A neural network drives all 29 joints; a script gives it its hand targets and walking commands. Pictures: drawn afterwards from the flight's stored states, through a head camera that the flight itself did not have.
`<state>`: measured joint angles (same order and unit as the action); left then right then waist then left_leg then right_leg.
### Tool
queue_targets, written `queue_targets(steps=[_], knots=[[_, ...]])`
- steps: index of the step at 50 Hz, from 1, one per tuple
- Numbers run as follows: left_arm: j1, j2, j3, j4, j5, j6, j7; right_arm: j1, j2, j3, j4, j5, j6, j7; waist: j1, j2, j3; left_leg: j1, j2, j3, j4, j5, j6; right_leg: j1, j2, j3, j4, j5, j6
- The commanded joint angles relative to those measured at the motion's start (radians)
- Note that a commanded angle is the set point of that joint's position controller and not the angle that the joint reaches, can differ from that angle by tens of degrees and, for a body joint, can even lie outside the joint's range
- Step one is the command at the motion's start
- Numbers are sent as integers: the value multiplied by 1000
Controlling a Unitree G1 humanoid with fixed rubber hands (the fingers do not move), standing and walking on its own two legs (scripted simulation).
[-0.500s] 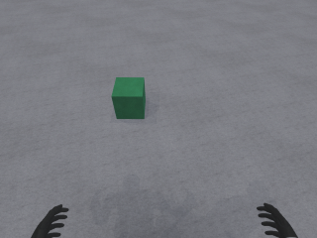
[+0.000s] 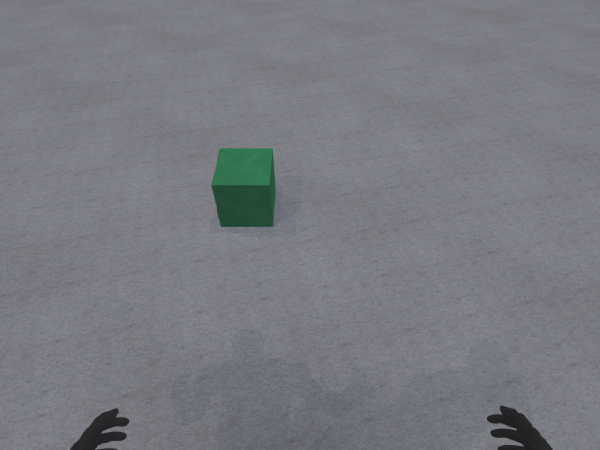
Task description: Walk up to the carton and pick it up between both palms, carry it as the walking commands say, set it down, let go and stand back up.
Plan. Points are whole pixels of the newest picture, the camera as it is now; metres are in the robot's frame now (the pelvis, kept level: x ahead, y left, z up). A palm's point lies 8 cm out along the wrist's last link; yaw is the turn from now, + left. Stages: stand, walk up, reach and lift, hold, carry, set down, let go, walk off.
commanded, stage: stand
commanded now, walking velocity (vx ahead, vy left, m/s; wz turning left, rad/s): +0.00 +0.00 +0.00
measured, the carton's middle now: (246, 187) +1.28 +0.25 -0.63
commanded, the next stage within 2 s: walk up in 1.06 s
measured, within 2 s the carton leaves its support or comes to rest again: neither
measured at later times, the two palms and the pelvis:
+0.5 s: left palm out of the picture +0.11 +0.31 -0.08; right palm out of the picture +0.11 -0.31 -0.08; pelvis +0.00 +0.00 +0.02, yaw +0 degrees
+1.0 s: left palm out of the picture +0.10 +0.31 -0.08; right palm out of the picture +0.10 -0.31 -0.08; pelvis +0.00 +0.00 +0.02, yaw +0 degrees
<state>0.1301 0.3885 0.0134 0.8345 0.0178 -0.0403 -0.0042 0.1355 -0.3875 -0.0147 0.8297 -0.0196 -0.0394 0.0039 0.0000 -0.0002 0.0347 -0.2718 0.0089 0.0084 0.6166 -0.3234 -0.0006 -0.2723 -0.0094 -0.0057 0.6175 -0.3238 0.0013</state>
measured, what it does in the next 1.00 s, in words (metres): stands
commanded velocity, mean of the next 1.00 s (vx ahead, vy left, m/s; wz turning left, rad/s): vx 0.00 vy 0.00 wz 0.00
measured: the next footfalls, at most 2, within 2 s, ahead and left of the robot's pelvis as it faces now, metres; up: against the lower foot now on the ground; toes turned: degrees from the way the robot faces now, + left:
left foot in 1.52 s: +0.15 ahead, +0.19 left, +0.00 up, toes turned +5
right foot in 1.84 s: +0.29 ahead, -0.03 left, +0.00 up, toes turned -2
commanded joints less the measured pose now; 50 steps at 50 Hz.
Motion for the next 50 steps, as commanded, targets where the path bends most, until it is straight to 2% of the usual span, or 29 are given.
queue_targets(steps=[1,24,50], knots=[[-48,167,36,-37,-3,-11,4,-48,-165,-35,-37,2,-11,-4,1,1,-71,32,86,-97,-133,173,58,32,-86,97,-133,172,-59],[-85,180,16,136,-8,1,5,-93,-175,-19,136,6,0,-5,2,1,-52,127,109,-96,-286,210,35,117,-107,98,-286,209,-36],[-82,186,14,183,-8,8,8,-86,-182,-18,184,7,8,-8,2,1,-49,147,117,-94,-322,227,30,138,-115,98,-321,227,-29]])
